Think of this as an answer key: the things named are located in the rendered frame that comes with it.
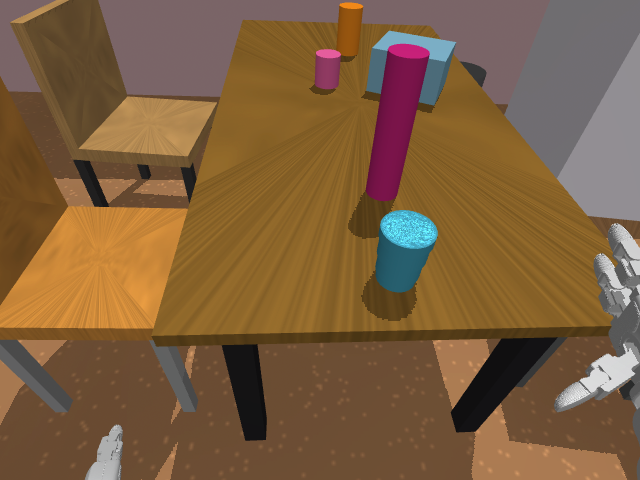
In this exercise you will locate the right robot hand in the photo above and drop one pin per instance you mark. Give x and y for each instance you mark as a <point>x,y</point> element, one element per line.
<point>620,297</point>

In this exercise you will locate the table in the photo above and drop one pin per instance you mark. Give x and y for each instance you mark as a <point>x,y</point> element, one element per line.
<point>279,243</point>

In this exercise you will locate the left robot hand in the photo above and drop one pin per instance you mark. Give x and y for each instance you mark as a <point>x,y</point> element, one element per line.
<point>109,453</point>

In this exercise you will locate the chair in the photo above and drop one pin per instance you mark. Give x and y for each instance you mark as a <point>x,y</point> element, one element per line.
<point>603,224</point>
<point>76,273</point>
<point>68,48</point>

